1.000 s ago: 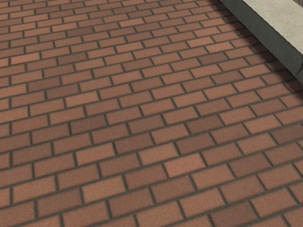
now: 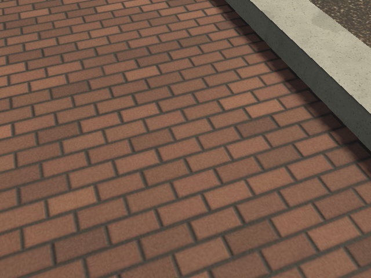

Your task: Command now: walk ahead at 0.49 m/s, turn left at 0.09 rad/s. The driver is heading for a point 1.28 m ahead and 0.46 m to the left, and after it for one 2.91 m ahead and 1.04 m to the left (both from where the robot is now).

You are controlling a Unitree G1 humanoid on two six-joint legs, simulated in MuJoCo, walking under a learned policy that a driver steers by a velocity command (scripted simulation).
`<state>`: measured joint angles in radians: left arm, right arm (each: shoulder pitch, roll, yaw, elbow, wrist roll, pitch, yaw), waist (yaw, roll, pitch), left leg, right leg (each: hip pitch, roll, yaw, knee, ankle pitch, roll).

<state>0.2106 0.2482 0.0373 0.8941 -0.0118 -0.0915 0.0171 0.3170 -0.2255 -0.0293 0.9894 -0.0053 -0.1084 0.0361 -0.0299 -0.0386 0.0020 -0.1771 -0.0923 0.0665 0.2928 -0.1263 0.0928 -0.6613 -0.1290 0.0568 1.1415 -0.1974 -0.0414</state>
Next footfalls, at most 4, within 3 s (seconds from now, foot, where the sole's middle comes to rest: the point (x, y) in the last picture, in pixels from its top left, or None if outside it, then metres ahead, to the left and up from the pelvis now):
0.28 right None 0.33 -0.16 -0.78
0.82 left None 0.52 0.18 -0.78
1.36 right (143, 193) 0.88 0.18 -0.78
1.88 left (60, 182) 0.95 0.54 -0.78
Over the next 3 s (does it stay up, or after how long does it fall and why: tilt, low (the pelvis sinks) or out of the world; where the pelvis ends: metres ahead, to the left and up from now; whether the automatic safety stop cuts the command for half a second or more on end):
stays up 1.24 0.57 -0.01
